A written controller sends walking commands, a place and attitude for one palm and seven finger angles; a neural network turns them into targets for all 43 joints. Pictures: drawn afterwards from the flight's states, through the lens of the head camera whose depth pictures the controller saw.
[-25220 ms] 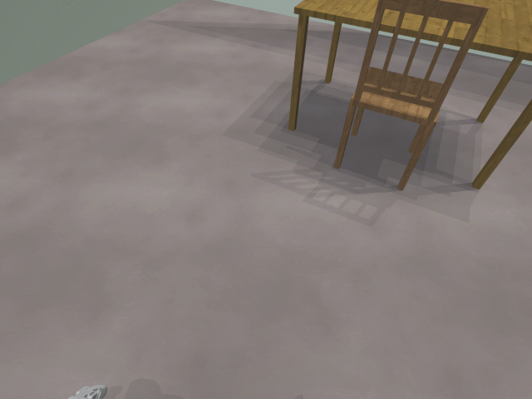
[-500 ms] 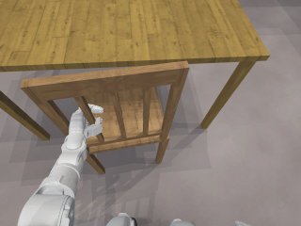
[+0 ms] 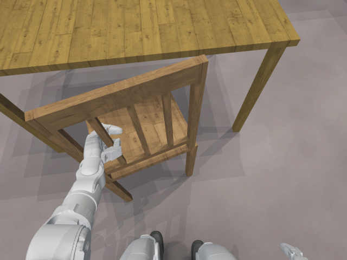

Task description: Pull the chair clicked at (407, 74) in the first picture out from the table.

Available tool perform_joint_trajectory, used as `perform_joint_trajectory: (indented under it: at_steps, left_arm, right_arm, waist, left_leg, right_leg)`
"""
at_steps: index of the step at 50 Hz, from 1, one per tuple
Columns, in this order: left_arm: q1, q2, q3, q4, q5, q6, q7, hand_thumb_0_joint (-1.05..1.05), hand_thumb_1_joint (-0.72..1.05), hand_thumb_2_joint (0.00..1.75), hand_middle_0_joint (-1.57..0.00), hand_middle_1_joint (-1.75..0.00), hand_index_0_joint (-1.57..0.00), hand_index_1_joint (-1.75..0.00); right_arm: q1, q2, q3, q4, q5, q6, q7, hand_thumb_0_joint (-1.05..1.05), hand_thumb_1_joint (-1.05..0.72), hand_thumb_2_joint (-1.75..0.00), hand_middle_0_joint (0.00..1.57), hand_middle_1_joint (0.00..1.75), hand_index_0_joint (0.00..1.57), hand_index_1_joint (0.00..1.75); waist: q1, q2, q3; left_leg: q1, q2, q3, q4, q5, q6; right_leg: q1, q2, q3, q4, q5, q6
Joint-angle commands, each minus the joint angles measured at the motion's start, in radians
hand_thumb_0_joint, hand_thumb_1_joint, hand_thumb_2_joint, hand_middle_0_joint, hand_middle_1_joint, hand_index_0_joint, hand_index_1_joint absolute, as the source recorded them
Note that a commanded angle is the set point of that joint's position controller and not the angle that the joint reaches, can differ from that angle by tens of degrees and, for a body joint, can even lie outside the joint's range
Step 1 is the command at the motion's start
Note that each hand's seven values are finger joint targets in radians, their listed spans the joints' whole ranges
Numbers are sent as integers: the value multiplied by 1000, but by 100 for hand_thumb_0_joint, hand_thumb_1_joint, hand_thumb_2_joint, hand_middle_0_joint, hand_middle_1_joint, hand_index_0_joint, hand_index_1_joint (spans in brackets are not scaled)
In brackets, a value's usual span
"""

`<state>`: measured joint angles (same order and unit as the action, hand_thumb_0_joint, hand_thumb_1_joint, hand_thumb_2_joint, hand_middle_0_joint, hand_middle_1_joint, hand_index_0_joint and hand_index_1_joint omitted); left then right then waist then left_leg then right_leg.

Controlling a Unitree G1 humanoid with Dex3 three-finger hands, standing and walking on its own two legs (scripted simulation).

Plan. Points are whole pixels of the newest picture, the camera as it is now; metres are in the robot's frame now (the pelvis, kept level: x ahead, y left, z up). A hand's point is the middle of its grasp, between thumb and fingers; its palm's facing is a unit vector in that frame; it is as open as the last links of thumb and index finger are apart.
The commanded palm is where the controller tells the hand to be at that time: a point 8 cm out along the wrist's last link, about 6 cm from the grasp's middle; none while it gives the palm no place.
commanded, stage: step backward, pulling the chair out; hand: left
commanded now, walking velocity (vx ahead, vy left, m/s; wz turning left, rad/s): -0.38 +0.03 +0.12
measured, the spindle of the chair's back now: (140, 133) +0.43 +0.09 -0.08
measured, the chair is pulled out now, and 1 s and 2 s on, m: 0.09 0.18 0.28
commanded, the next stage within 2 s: none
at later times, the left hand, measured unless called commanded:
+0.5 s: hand (118, 171) +0.32 +0.14 -0.06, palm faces +0.10 -0.98 -0.19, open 5.1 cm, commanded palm +0.32 +0.19 -0.06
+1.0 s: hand (119, 184) +0.29 +0.13 -0.07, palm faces +0.06 -0.98 -0.20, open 5.1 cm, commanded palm +0.27 +0.19 -0.06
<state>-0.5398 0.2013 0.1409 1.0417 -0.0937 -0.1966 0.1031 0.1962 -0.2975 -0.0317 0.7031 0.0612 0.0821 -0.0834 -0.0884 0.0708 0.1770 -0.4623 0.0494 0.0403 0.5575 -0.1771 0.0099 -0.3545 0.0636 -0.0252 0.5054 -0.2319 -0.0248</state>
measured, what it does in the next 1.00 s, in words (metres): steps on the spot: left foot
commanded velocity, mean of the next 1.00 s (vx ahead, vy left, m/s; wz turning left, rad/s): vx -0.38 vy -0.05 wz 0.10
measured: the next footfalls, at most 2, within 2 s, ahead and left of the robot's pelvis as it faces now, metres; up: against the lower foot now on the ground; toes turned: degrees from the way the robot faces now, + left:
left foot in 0.60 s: -0.01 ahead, +0.15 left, +0.00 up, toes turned +0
left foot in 1.22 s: -0.12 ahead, +0.19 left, +0.00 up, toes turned +8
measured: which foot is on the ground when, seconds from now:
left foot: down 0.00-0.42, up 0.44-0.58, down 0.60-0.96, up 0.98-1.00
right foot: down 0.00-1.00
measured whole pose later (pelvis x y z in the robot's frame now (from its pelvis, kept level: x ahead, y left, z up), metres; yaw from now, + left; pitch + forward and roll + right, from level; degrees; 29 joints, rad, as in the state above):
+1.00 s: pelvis -0.09 -0.01 -0.01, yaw +2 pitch +2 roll +0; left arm -0.53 0.19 0.07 0.98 -0.07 -0.19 0.10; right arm 0.21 -0.22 -0.02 0.70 0.05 0.03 -0.07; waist -0.07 0.04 0.22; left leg -0.42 0.03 -0.05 0.68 -0.35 -0.05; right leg -0.47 0.00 -0.06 0.57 -0.14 -0.04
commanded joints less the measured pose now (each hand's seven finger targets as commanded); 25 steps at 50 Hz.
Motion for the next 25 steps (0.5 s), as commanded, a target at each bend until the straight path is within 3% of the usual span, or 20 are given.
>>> perform_joint_trajectory:
  at_steps: [1, 4, 5, 8, 9, 12, 14, 16, 18, 19, 21, 23, 25]
  left_arm:
    - [-254, 254, -35, -199, 50, -44, 18, 0, 90, 90, -50, -145, -50, -145]
    - [-234, 238, -38, -200, 46, -52, 14, 0, 90, 90, -50, -145, -50, -145]
    - [-233, 205, -64, -203, 41, -51, 8, 0, 90, 90, -50, -145, -50, -145]
    - [-268, 175, -85, -229, 46, -64, 2, 0, 90, 90, -50, -145, -50, -145]
    - [-264, 195, -65, -222, 49, -62, 5, 0, 90, 90, -50, -145, -50, -145]
    - [-293, 165, -89, -236, 53, -64, 4, 0, 90, 90, -50, -145, -50, -145]
    - [-285, 196, -61, -218, 55, -63, 8, 0, 90, 90, -50, -145, -50, -145]
    - [-291, 179, -79, -203, 56, -67, 5, 0, 90, 90, -50, -145, -50, -145]
    - [-312, 203, -65, -190, 56, -73, 5, 0, 90, 90, -50, -145, -50, -145]
    - [-300, 252, -30, -166, 58, -69, 11, 0, 90, 90, -50, -145, -50, -145]
    - [-311, 238, -48, -157, 56, -75, 20, 0, 90, 90, -50, -145, -50, -145]
    - [-296, 215, -57, -144, 64, -77, 21, 0, 90, 90, -50, -145, -50, -145]
    - [-283, 234, -39, -140, 63, -64, 23, 0, 90, 90, -50, -145, -50, -145]
  right_arm:
    - [64, -126, -44, -79, 0, -36, -23, 0, -90, -90, 20, 30, 20, 30]
    - [60, -131, -49, -80, -2, -51, -24, 0, -90, -90, 20, 30, 20, 30]
    - [57, -122, -45, -81, -2, -58, -23, 0, -90, -90, 20, 30, 20, 30]
    - [50, -117, -45, -86, -10, -85, -20, 0, -90, -90, 20, 30, 20, 30]
    - [54, -123, -48, -84, -16, -89, -21, 0, -90, -90, 20, 30, 20, 30]
    - [45, -110, -38, -80, -23, -110, -18, 0, -90, -90, 20, 30, 20, 30]
    - [67, -117, -39, -64, -22, -124, -24, 0, -90, -90, 20, 30, 20, 30]
    - [70, -107, -36, -54, -19, -137, -25, 0, -90, -90, 20, 30, 20, 30]
    - [49, -99, -38, -54, -19, -145, -29, 0, -90, -90, 20, 30, 20, 30]
    - [50, -105, -42, -55, -20, -145, -31, 0, -90, -90, 20, 30, 20, 30]
    - [57, -87, -37, -32, -10, -152, -26, 0, -90, -90, 20, 30, 20, 30]
    - [29, -84, -29, -22, -13, -157, -28, 0, -90, -90, 20, 30, 20, 30]
    - [32, -90, -22, -3, -14, -156, -31, 0, -90, -90, 20, 30, 20, 30]
  waist:
    - [23, -7, -511]
    - [33, 26, -500]
    - [39, 47, -505]
    - [42, 123, -492]
    - [45, 140, -476]
    - [52, 184, -457]
    - [54, 122, -467]
    - [49, 78, -462]
    - [43, 5, -427]
    - [46, -67, -391]
    - [44, -153, -403]
    - [66, -122, -434]
    - [64, -88, -479]
  left_leg:
    - [249, 69, -106, -38, 151, 13]
    - [302, 108, -168, -85, 166, 42]
    - [298, 128, -194, -110, 164, 51]
    - [316, 176, -242, -172, 84, 76]
    - [311, 195, -271, -197, 46, 86]
    - [299, 227, -293, -218, -36, 95]
    - [301, 209, -259, -170, 21, 88]
    - [286, 178, -207, -115, 63, 68]
    - [217, 135, -170, -79, -77, 42]
    - [175, 104, -155, -33, -181, 28]
    - [206, 15, -77, 146, -201, -24]
    - [145, -2, -109, 251, -224, -34]
    - [104, 5, -141, 216, -214, -36]
  right_leg:
    - [172, -216, 110, -49, 456, 70]
    - [102, -147, 86, -47, 220, 59]
    - [103, -127, 75, -22, 142, 44]
    - [60, -90, 62, 32, -30, 21]
    - [47, -78, 57, 53, -84, 17]
    - [37, -80, 56, 75, -148, 1]
    - [70, -84, 59, 27, -80, -1]
    - [97, -112, 76, -26, 31, -1]
    - [79, -164, 128, -77, -35, -13]
    - [49, -208, 190, -130, -123, -30]
    - [9, -342, 302, -211, -110, -75]
    - [94, -386, 290, -165, 163, -94]
    - [207, -396, 245, -70, 438, -93]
